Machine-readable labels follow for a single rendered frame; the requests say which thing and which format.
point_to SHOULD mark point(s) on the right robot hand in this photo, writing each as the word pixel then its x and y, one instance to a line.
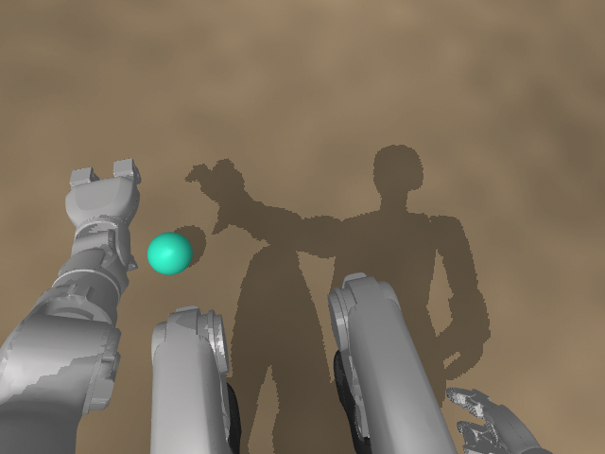
pixel 503 433

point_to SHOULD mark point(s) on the right robot foot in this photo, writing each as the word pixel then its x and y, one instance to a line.
pixel 362 445

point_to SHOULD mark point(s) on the left robot arm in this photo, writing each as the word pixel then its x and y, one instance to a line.
pixel 61 360

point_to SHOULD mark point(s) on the left robot hand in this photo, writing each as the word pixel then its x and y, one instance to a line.
pixel 116 197

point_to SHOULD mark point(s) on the ball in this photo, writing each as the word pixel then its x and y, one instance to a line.
pixel 169 253

